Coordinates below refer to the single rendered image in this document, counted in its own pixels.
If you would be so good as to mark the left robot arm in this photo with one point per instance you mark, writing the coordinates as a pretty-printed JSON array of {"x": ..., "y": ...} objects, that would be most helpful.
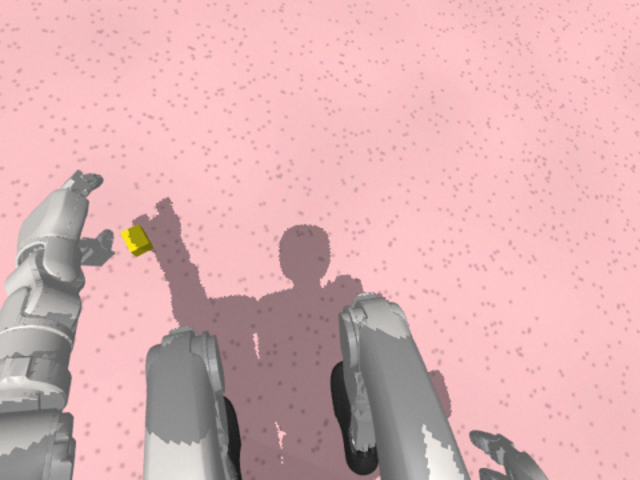
[{"x": 38, "y": 323}]

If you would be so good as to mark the small box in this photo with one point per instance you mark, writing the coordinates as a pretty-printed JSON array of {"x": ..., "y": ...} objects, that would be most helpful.
[{"x": 137, "y": 240}]

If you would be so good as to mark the left robot hand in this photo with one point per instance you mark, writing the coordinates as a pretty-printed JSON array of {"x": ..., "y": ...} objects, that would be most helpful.
[{"x": 62, "y": 214}]

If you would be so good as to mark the right robot hand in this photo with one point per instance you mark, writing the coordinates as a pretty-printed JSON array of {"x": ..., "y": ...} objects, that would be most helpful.
[{"x": 518, "y": 465}]

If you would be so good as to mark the right robot foot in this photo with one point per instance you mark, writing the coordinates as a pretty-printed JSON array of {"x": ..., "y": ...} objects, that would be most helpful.
[{"x": 361, "y": 463}]

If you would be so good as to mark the left robot foot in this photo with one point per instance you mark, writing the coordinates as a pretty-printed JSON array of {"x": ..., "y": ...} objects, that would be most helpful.
[{"x": 234, "y": 445}]

